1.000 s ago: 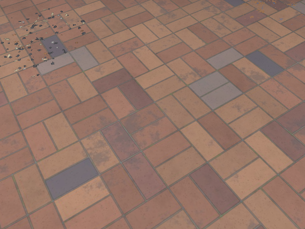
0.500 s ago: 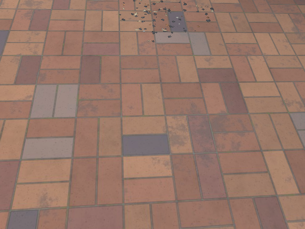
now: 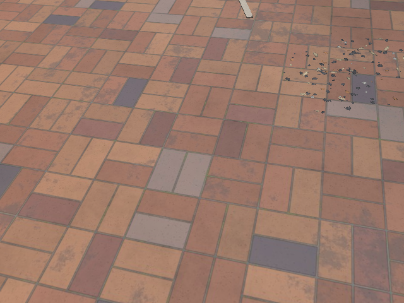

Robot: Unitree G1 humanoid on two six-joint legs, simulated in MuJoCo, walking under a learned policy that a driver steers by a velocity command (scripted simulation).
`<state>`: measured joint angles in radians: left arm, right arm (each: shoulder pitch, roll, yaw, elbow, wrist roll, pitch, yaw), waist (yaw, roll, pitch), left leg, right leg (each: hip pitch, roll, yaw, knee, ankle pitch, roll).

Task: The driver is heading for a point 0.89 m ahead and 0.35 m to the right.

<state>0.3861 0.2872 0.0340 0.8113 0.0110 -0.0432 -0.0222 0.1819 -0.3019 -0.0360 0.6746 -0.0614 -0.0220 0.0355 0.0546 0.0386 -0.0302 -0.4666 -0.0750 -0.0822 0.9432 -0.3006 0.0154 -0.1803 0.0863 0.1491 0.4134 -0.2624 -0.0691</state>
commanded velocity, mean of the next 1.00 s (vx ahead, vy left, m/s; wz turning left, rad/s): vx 0.93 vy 0.00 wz -0.83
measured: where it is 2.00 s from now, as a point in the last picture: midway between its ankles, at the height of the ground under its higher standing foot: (359, 193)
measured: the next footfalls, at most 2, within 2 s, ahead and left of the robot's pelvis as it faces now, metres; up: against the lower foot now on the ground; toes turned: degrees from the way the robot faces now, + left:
left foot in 0.26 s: +0.27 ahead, +0.14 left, +0.00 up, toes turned -15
right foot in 0.70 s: +0.60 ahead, -0.20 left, +0.00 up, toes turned -38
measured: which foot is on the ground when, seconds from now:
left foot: up 0.00-0.24, down 0.26-0.68, up 0.70-1.00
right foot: down 0.00-0.26, up 0.28-0.68, down 0.70-1.00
